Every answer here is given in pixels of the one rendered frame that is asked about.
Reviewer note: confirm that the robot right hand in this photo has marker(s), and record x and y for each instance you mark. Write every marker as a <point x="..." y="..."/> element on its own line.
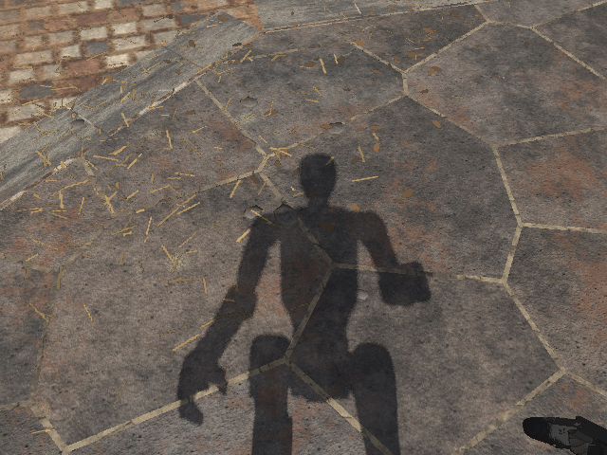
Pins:
<point x="580" y="435"/>

